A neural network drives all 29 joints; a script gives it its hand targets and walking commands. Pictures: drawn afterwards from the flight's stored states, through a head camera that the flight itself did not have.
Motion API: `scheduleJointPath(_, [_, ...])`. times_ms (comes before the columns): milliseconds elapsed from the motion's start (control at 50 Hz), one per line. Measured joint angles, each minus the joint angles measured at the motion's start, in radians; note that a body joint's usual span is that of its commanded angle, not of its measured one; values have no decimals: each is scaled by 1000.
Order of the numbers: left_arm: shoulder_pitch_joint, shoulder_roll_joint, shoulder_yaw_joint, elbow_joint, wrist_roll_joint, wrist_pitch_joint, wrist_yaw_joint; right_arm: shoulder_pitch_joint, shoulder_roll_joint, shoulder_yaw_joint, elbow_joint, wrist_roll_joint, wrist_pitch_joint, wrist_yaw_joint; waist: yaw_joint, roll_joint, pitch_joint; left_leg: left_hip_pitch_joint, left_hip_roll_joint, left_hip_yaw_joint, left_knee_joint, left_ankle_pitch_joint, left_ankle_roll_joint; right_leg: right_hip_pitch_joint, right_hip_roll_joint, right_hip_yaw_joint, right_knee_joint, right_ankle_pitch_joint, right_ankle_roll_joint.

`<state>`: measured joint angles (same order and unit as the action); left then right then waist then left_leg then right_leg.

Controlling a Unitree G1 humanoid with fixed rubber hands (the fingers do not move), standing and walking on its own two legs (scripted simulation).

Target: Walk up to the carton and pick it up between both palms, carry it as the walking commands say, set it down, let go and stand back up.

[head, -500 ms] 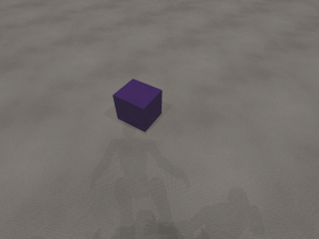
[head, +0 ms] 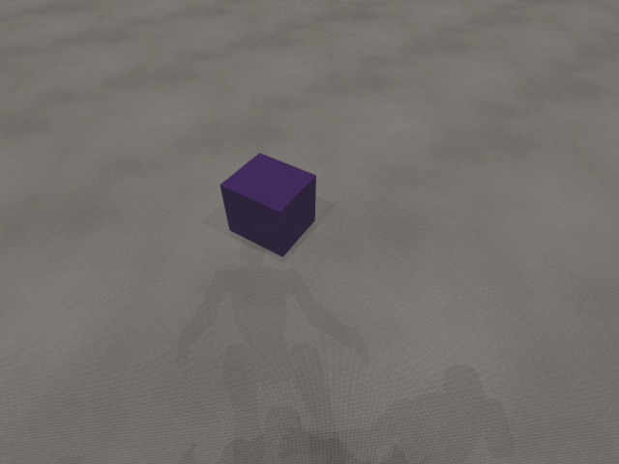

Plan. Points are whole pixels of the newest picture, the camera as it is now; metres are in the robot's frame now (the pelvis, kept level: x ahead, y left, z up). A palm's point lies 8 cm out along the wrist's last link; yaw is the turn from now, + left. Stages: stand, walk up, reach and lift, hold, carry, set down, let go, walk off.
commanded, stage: walk up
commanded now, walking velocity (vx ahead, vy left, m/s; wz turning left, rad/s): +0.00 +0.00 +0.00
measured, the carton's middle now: (270, 203) +1.28 +0.15 -0.65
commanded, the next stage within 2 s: none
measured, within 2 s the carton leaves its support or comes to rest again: neither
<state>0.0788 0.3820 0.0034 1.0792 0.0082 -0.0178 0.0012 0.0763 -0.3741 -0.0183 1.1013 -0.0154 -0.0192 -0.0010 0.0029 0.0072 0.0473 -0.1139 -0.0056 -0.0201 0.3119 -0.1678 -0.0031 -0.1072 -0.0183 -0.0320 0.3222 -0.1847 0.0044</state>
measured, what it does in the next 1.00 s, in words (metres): walks ahead: left foot, then right foot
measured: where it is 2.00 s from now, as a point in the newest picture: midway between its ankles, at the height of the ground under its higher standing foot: (291, 357)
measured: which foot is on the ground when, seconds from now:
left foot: down 0.00-0.22, up 0.24-0.44, down 0.46-0.90, up 0.92-1.00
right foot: down 0.00-0.46, up 0.48-0.88, down 0.90-1.00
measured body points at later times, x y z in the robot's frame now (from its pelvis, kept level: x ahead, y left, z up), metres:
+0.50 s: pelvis +0.07 +0.06 -0.02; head +0.07 +0.07 +0.42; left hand +0.10 +0.43 -0.13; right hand +0.20 -0.28 -0.10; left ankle +0.13 +0.18 -0.75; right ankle +0.00 -0.11 -0.73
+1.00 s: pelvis +0.27 +0.05 -0.02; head +0.29 +0.04 +0.43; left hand +0.40 +0.39 -0.08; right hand +0.35 -0.28 -0.13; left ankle +0.18 +0.18 -0.68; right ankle +0.34 -0.06 -0.75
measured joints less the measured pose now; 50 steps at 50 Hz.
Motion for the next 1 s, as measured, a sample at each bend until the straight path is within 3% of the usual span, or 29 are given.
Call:
scheduleJointPath(180, [6,1,10,-14,4,0,-7,8,-1,-8,-14,-4,-1,7,-2,0,-2,-8,-1,-2,21,-25,9,-3,0,-4,16,-23,-5])
scheduleJointPath(240, [52,13,39,-69,20,-20,-28,55,-21,-29,-57,-14,0,35,0,15,-27,-80,6,-5,193,-192,41,-15,8,-21,66,-122,-33])
scheduleJointPath(320, [114,54,73,-122,35,-42,-36,83,-53,-48,-106,-20,-7,62,22,8,-17,-217,26,20,423,-244,34,14,-7,-31,40,-59,-58])
scheduleJointPath(420, [174,105,95,-141,35,-31,-58,100,-86,-71,-163,-13,-21,94,31,-5,1,-253,70,50,307,-159,12,65,-48,-50,59,-123,-29])
scheduleJointPath(460, [186,118,101,-151,36,-22,-62,117,-101,-82,-183,-12,-35,93,29,-11,1,-220,64,68,246,-91,11,46,-72,-50,163,-199,-35])
scheduleJointPath(500, [186,118,103,-158,33,-11,-60,131,-103,-92,-203,-20,-51,77,19,-28,8,-222,39,87,284,-20,23,-54,-73,15,432,-299,-56])
scheduleJointPath(540, [178,110,97,-161,27,-2,-60,157,-88,-87,-222,-8,-59,65,-3,-44,7,-201,16,93,290,-65,43,-168,-37,77,661,-283,-54])
scheduleJointPath(580, [171,103,88,-179,15,-4,-68,183,-72,-77,-231,-3,-63,58,-15,-58,7,-160,3,97,248,-80,54,-259,-27,83,746,-229,-47])
scheduleJointPath(720, [158,72,78,-224,16,-4,-92,271,-59,-66,-271,-11,-78,49,-44,-43,14,-13,-3,98,113,-87,54,-380,-52,42,524,-107,2])
scheduleJointPath(860, [119,62,87,-262,21,-16,-106,310,-87,-70,-290,-4,-76,48,-57,-3,-1,65,13,100,121,-189,21,-335,-58,5,293,-22,-18])
scheduleJointPath(900, [108,65,93,-282,22,-31,-99,317,-95,-69,-297,4,-73,47,-55,11,-6,56,31,94,195,-253,11,-281,-33,-12,216,0,-39])
scheduleJointPath(920, [100,65,97,-296,25,-43,-91,312,-96,-68,-299,8,-70,44,-52,23,-1,16,50,87,301,-281,17,-277,-21,-21,223,44,-41])
scheduleJointPath(960, [106,63,93,-329,18,-62,-75,290,-86,-59,-301,14,-62,37,-39,26,12,-101,42,43,581,-302,30,-271,-12,-26,270,9,-38])
scheduleJointPath(1000, [130,54,85,-349,5,-69,-64,267,-81,-49,-308,16,-61,35,-22,26,16,-206,30,26,745,-288,44,-231,-9,-21,253,-27,-42])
